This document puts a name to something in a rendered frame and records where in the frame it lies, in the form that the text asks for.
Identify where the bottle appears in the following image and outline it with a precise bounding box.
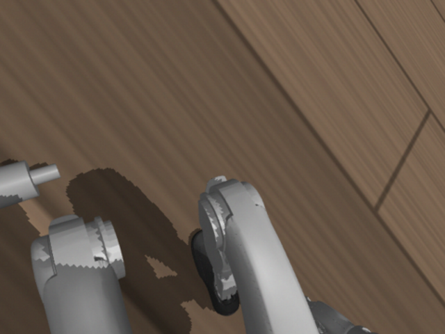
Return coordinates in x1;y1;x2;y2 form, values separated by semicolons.
0;160;61;209

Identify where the right robot foot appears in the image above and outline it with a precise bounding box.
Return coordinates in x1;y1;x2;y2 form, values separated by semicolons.
191;230;239;316

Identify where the right robot hand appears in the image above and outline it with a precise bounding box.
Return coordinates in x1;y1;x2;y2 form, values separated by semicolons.
305;296;355;334

